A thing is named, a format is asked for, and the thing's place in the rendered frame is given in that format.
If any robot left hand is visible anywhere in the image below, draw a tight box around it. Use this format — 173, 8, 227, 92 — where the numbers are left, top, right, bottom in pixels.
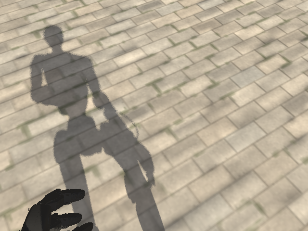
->
18, 189, 93, 231

